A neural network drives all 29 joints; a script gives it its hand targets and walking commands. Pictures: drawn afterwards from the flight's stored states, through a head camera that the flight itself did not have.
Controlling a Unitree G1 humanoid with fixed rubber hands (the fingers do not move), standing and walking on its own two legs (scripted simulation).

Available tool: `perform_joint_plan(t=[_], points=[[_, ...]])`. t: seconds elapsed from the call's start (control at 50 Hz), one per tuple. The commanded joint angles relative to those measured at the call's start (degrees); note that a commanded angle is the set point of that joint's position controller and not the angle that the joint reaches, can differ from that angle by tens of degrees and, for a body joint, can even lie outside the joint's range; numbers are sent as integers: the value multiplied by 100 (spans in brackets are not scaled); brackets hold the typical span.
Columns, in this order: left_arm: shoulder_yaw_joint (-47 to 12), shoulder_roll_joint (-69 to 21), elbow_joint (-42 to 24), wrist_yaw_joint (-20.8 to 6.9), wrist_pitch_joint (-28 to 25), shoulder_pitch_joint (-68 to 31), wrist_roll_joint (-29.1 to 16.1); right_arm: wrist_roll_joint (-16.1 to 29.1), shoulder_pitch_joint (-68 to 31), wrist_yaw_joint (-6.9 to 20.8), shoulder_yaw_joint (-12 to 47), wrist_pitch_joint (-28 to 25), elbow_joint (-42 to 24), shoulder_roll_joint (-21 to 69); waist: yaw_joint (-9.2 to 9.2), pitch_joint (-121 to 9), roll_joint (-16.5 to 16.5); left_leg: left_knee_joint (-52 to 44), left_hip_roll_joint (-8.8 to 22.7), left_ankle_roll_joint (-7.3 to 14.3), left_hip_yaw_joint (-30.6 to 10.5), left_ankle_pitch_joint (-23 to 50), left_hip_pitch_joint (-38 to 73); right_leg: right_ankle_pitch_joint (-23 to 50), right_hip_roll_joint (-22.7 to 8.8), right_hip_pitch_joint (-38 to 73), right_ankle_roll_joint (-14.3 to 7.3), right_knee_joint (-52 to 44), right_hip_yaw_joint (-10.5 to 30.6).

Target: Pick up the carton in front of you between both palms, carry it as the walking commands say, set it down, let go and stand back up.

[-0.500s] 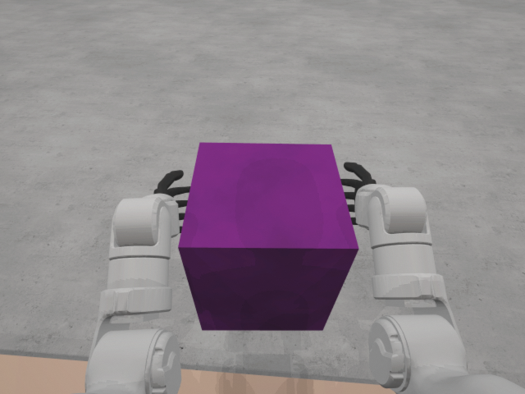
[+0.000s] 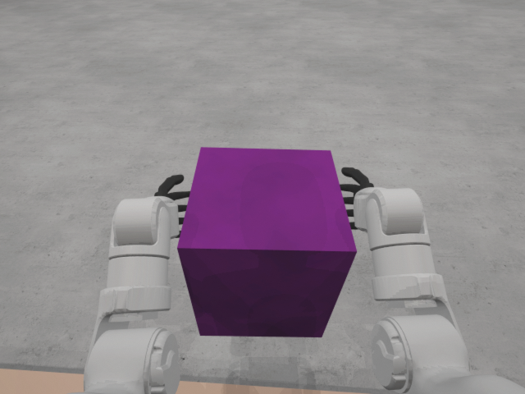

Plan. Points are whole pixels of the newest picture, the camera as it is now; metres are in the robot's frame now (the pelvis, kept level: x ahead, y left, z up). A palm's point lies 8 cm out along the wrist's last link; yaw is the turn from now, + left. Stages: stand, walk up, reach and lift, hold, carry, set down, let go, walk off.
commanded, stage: carry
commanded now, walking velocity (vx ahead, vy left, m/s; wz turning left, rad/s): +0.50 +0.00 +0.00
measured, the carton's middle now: (263, 245) +0.34 +0.00 +0.05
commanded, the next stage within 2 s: none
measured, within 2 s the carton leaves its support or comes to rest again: neither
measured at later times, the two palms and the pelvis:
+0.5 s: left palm (178, 146) +0.56 +0.16 +0.10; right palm (324, 144) +0.54 -0.14 +0.11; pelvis +0.20 +0.04 +0.01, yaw -2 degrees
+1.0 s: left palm (216, 112) +0.87 +0.11 +0.01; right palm (316, 107) +0.87 -0.19 +0.00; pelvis +0.52 -0.04 -0.11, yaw +0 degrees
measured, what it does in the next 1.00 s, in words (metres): goes down: left foot, then right foot 0.10 m lower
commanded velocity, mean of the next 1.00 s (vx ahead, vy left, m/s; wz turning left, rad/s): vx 0.50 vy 0.00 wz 0.00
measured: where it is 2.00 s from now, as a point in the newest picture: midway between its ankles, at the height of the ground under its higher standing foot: (278, 233)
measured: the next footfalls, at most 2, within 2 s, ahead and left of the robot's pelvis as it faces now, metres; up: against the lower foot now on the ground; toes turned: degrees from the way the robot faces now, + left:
left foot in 0.32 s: +0.26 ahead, +0.09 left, +0.00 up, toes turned +3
right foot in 0.90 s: +0.63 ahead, -0.09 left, -0.10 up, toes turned -6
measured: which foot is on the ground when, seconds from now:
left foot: up 0.00-0.30, down 0.32-0.92, up 0.94-1.00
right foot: down 0.00-0.34, up 0.36-0.88, down 0.90-1.00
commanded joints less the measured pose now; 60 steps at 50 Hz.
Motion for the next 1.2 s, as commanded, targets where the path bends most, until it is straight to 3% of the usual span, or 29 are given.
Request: perform_joint_plan(t=[0.0,0.02,0.06,0.12,0.22,0.26,0.28,0.3,0.32,0.34,0.38,0.4,0.44,0.52,0.54,0.58,0.64,0.72,0.76,0.82,0.86,0.88,0.9,0.92,0.94,0.96,1.02,1.06,1.18], points=[[-3078,-6046,-544,-1248,-209,-3951,-2243,2570,-4343,1311,3226,-161,-744,6638,438,-955,-1888,1631,-344,-50,-91,-1182,-2697,2089,-1976,2705,-1137,-1424,3259],[-3139,-6087,-724,-1238,-210,-4074,-2312,2555,-4344,1299,3235,-174,-752,6641,497,-1000,-1373,2227,-293,19,-360,-1395,-3216,2947,-2134,3143,-1376,-1247,3400],[-3385,-6170,-1252,-1218,-216,-4486,-2541,2526,-4155,1245,3240,-176,-847,6639,518,-1321,-605,2746,-129,125,-589,-1013,-3468,2991,-2022,3437,-1244,-964,3002],[-3598,-6270,-1661,-1205,-188,-4720,-2784,2392,-3898,1122,3208,-117,-1003,6509,510,-1314,-742,2081,-124,28,-552,-126,-3050,2696,-1617,2998,-906,-1147,2166],[-3704,-6327,-1449,-1313,-149,-4320,-2813,2123,-3555,1059,3172,-63,-1035,6255,449,-1095,-1108,-471,-679,31,153,1113,-1096,3934,-1029,1909,-559,-1214,1030],[-3728,-6345,-1319,-1345,-172,-4153,-2765,2071,-3457,1097,3190,-74,-1005,6219,124,-1486,-1170,-935,-920,213,364,1465,338,4934,-937,1544,-321,-414,533],[-3732,-6362,-1256,-1348,-182,-4079,-2709,2060,-3352,1125,3177,-91,-944,6218,-125,-1909,-920,-1122,-813,326,253,1685,1424,4683,-797,1185,-133,419,231],[-3729,-6312,-1173,-1347,-201,-4068,-2622,2046,-3211,1172,3155,-108,-889,6212,-496,-2238,-490,-1033,-185,404,-529,1630,2538,3571,-706,349,14,1636,216],[-3702,-6419,-1069,-1356,-192,-3914,-2536,2027,-3218,1213,3131,-142,-830,6077,-224,-2700,996,-1317,1475,1107,-3388,1578,3560,424,57,-1177,214,3130,341],[-3697,-6365,-1159,-1341,-217,-4053,-2467,2119,-3285,1263,3202,-179,-803,6227,-374,-2496,1466,-1676,1520,1479,-4172,1365,3670,-858,416,-2101,97,3977,759],[-3730,-6391,-1362,-1268,-278,-4318,-2411,2442,-3922,1371,3475,-244,-1342,6505,-271,-1953,307,-1586,1309,1331,-3287,1703,3002,-447,-137,-2454,-21,3960,1017],[-3745,-6417,-1462,-1211,-301,-4356,-2391,2612,-4233,1400,3616,-276,-1618,6608,-196,-1808,55,-1682,1180,1180,-2907,1689,2517,-195,-312,-2260,35,3524,1016],[-3783,-6348,-1628,-1084,-324,-4209,-2320,2831,-4426,1423,3803,-285,-1884,6675,-119,-1843,171,-1799,1022,1070,-2453,1624,2116,-116,-393,-1887,160,2857,921],[-3791,-6091,-1754,-939,-310,-3806,-2120,2902,-4047,1424,3828,-230,-1968,6418,-272,-1964,372,-1719,1014,1271,-2082,2689,2417,-182,-241,-2059,257,1869,624],[-3805,-6018,-1747,-927,-294,-3715,-2061,2882,-3976,1425,3819,-207,-1925,6352,-313,-2109,423,-1517,1063,1261,-2043,3278,2635,604,-279,-2168,251,2249,586],[-3776,-5875,-1633,-932,-251,-3552,-1986,2796,-3737,1442,3752,-160,-1704,6238,-304,-2002,383,-1385,1002,1184,-1906,3644,2953,853,-341,-2675,277,2146,633],[-3702,-5759,-1335,-1006,-182,-3457,-1907,2630,-3458,1473,3592,-154,-1184,6152,-612,-1571,324,-1029,762,1072,-1963,3576,3895,1650,-386,-3970,278,1512,759],[-3461,-5696,-934,-1130,-180,-3436,-1721,2591,-3534,1557,3494,-242,-691,6304,-653,-944,17,-997,414,947,-1544,2203,2484,3586,-341,-2699,232,-341,566],[-3305,-5697,-762,-1166,-198,-3466,-1690,2649,-3553,1599,3466,-312,-504,6402,-558,-737,225,-913,367,801,-1304,1816,1670,4234,-356,-1805,49,-570,475],[-3124,-5719,-379,-1230,-251,-3394,-1681,2605,-3531,1619,3347,-423,-234,6483,-323,-481,251,-318,202,571,-1139,1745,1400,4062,-320,-893,-29,-1060,233],[-2993,-5718,-89,-1277,-337,-3225,-1688,2582,-3590,1601,3332,-471,-134,6578,219,-815,-67,1326,-47,354,-687,2672,1262,3728,-165,654,45,-1464,-240],[-2925,-5704,-105,-1317,-377,-3261,-1712,2577,-3654,1574,3304,-508,-180,6570,455,-1190,-298,2599,-138,281,-623,2300,676,2936,-328,1679,83,-1244,-61],[-2914,-5708,-180,-1343,-406,-3549,-1781,2597,-3906,1526,3284,-511,-300,6594,308,-1493,-1236,3973,-455,139,-541,-977,-727,4707,-1145,2924,-38,205,594],[-2911,-5682,-174,-1315,-398,-3585,-1922,2642,-3968,1456,3250,-452,-317,6628,90,-1827,-1717,4533,-608,-3,-962,-1498,-1812,5303,-1750,3575,-264,490,2277],[-3007,-5722,-440,-1291,-411,-3934,-2085,2695,-4115,1364,3278,-411,-491,6743,449,-2393,-2048,5185,-715,-66,-1011,-1150,-2629,2505,-2358,3991,-1108,-433,3881],[-3130,-6034,-706,-1305,-414,-4023,-2302,2699,-4344,1280,3333,-405,-886,6700,471,-2258,-1265,4828,-490,-51,-1033,-714,-2598,854,-2148,3342,-934,-1178,4185],[-3603,-6511,-1763,-1294,-449,-4704,-2823,2656,-4318,1055,3452,-433,-1514,6802,295,-2130,-697,4369,-93,47,-1119,52,-2366,1876,-1825,2308,-924,-987,3123],[-3746,-6597,-1951,-1273,-487,-4422,-2910,2507,-3809,958,3489,-461,-1606,6776,268,-2203,-748,3925,-32,21,-966,208,-2471,2435,-1590,2243,-889,-926,2487],[-4251,-6554,-2026,-1412,-697,-3564,-2735,2063,-2924,962,3882,-725,-1727,6629,438,-2185,-685,2798,-77,4,-566,638,-3325,4754,-1289,3015,-821,-605,1817]])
